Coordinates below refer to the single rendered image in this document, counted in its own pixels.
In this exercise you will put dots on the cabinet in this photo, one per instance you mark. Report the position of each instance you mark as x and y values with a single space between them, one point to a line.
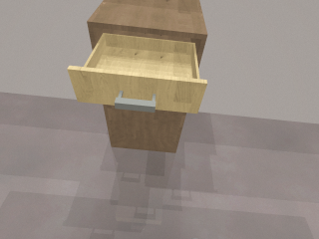
174 20

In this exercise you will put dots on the handle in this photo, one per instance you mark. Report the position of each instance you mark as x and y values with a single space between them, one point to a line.
134 104

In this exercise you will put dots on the drawer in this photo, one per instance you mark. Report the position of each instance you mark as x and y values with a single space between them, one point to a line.
141 67

